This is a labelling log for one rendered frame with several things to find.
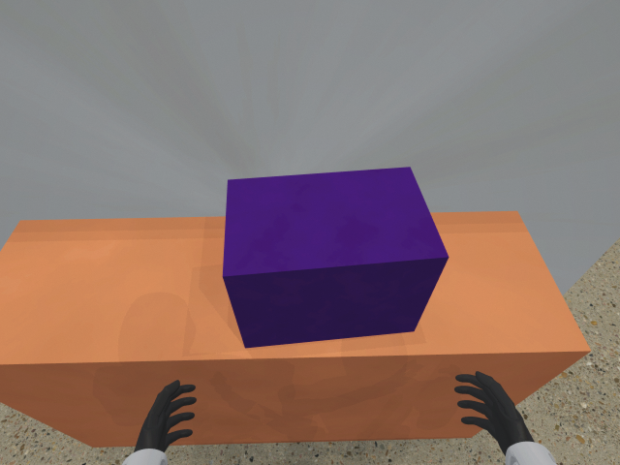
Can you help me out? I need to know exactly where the pedestal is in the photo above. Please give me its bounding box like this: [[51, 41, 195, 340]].
[[0, 211, 591, 448]]

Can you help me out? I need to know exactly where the robot right forearm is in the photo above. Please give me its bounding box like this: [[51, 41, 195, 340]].
[[506, 442, 557, 465]]

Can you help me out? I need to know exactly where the right robot hand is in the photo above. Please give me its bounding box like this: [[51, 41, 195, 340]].
[[454, 371, 535, 456]]

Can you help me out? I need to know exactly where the left robot hand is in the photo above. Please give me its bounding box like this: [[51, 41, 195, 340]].
[[134, 380, 197, 452]]

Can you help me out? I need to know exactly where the carton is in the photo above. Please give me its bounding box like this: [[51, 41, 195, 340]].
[[223, 167, 449, 348]]

